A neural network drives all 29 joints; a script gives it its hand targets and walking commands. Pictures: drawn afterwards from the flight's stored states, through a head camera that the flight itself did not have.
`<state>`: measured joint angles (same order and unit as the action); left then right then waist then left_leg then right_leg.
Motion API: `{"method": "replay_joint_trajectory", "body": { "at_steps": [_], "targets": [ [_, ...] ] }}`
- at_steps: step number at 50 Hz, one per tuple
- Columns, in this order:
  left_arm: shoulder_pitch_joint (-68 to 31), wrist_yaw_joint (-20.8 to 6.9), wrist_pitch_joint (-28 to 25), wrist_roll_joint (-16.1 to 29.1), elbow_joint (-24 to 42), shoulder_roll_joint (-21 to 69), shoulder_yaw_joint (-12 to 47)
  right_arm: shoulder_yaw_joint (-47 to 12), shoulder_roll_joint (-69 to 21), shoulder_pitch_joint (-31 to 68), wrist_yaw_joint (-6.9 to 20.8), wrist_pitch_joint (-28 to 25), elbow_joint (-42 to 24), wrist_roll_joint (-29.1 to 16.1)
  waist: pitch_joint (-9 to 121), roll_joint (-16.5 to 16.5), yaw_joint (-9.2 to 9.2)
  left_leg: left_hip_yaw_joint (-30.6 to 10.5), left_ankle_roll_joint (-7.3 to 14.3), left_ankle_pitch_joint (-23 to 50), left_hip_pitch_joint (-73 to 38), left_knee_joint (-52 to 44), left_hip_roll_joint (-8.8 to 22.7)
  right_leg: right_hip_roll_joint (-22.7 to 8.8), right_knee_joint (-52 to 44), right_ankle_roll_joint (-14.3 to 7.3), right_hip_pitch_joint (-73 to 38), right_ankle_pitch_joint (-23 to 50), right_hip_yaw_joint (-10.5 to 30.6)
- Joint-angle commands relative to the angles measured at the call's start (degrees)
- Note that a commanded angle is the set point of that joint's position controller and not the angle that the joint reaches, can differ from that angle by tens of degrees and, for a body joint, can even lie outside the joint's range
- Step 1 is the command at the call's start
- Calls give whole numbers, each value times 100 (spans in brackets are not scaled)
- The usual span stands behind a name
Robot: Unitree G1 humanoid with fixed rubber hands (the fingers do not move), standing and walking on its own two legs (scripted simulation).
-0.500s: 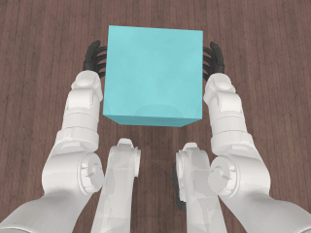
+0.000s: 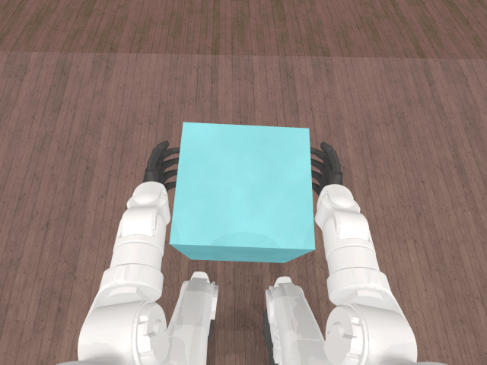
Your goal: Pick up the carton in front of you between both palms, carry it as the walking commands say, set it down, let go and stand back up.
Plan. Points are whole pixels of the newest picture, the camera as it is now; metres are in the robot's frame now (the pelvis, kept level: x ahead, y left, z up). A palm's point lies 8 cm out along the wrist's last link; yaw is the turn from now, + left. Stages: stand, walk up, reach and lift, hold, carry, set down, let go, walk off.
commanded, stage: reach and lift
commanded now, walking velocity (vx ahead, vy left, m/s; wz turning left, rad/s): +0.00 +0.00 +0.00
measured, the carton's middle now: (241, 203) +0.39 +0.02 -0.11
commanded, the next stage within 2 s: hold in 1.74 s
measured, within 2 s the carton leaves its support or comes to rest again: neither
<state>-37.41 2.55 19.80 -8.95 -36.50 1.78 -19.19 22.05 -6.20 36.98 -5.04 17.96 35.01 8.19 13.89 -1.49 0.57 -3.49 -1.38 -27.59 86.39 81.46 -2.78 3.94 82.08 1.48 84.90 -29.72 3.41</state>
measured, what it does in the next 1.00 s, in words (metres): rises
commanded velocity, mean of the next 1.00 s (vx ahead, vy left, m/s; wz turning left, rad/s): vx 0.00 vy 0.00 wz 0.00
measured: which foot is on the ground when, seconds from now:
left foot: down 0.00-1.00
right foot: down 0.00-1.00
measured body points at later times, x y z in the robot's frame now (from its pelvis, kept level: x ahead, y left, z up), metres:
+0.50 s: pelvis +0.05 +0.00 +0.13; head +0.09 +0.00 +0.58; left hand +0.37 +0.16 +0.11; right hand +0.38 -0.15 +0.11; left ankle +0.08 +0.12 -0.57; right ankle +0.06 -0.13 -0.57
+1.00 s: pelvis +0.04 +0.00 +0.17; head +0.02 +0.00 +0.62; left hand +0.35 +0.15 +0.18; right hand +0.36 -0.15 +0.19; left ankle +0.08 +0.12 -0.57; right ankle +0.06 -0.13 -0.57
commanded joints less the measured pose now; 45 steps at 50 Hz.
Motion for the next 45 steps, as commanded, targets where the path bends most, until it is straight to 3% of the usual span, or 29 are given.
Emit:
{"method": "replay_joint_trajectory", "body": {
  "at_steps": [1, 19, 32, 38, 42, 45],
  "targets": [
    [-3320, -1353, -159, 848, 215, 6406, 3345, -3446, -6177, 3136, 1479, -17, 234, -673, 3952, 248, 54, 255, 41, 1403, -3450, -1307, -626, 624, -1388, -61, -2257, 1143, -261],
    [-1644, -1406, -66, 669, 596, 6400, 3588, -3713, -6209, 1393, 1593, 135, -75, -470, 2310, 159, 24, -96, 150, 2270, -5993, -3592, -403, 327, -3705, -139, -5157, 2244, 158],
    [-815, -1552, 876, 837, 1576, 6358, 4019, -4134, -6200, 464, 1752, 1070, -1005, -610, 950, 92, -32, -153, 130, 2933, -7753, -5150, -267, 110, -5282, -125, -7085, 3059, 223],
    [-750, -1588, 1293, 653, 1621, 6072, 3640, -3750, -5948, 360, 1821, 1505, -979, -465, -79, 96, -49, -104, 154, 2292, -8012, -5722, -240, 55, -5883, -153, -7382, 2471, 199],
    [-1082, -1658, 1340, 455, 1378, 6062, 3225, -3386, -5895, 772, 1927, 1561, -757, -305, -455, 92, -23, -41, 177, 1604, -7962, -5807, -216, 19, -5984, -182, -7244, 1737, 147],
    [-1497, -1712, 1300, 463, 1431, 6176, 3237, -3415, -5999, 1209, 1991, 1523, -798, -333, -244, 97, -10, -28, 183, 1538, -8057, -5762, -191, 7, -5954, -196, -7273, 1633, 125]
  ]
}}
